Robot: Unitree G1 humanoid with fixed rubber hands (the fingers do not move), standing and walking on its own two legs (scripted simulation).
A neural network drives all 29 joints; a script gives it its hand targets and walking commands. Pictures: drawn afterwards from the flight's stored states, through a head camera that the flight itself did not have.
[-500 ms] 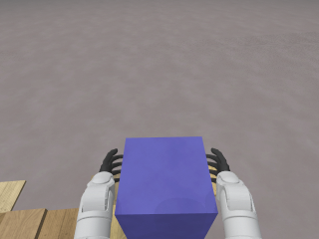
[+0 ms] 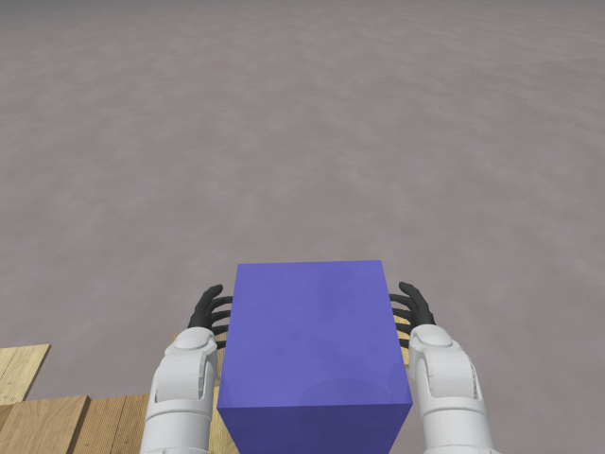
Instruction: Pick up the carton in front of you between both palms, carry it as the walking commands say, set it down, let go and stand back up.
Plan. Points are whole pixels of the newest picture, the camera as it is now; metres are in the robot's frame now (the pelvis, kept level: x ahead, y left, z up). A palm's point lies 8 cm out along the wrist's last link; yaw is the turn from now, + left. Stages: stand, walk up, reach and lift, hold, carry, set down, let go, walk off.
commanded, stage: carry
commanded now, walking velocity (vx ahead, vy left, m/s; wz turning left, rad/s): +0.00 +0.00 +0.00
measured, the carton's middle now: (312, 366) +0.29 +0.00 -0.04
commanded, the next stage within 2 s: none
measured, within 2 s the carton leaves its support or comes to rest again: neither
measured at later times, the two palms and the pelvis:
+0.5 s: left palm (205, 346) +0.28 +0.14 +0.05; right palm (430, 344) +0.28 -0.16 +0.04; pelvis -0.01 -0.01 +0.00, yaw +0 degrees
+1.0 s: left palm (199, 319) +0.29 +0.14 +0.10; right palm (435, 312) +0.29 -0.16 +0.09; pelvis -0.02 +0.00 +0.00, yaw +0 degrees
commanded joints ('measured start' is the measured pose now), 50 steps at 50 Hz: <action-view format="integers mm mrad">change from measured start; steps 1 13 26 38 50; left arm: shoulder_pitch -491 -488 -486 -580 -637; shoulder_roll -887 -886 -885 -915 -764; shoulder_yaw -541 -546 -548 -618 -601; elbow -63 -74 -81 -185 -299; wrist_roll -239 -242 -244 -293 -315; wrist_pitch -33 -29 -28 23 227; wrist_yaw -214 -213 -211 -183 -39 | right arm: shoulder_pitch -488 -484 -481 -583 -629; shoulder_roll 911 911 911 949 797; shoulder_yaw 550 554 555 639 592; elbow -61 -69 -72 -176 -252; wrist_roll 251 255 256 318 332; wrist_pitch -39 -36 -34 15 225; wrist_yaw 215 215 214 194 57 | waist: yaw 8 8 7 9 4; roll -29 -30 -29 -32 -24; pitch -229 -231 -233 -243 -250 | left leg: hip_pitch -28 -35 -40 -39 -18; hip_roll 104 104 104 101 116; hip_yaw -120 -120 -122 -128 -131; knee -85 -84 -82 -82 -77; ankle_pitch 181 166 164 149 198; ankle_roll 22 18 19 20 20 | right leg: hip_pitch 187 182 173 163 172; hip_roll -156 -154 -152 -153 -152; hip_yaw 157 164 168 175 149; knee -38 -55 -63 -81 -48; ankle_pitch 349 320 296 229 355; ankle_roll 1 4 6 7 3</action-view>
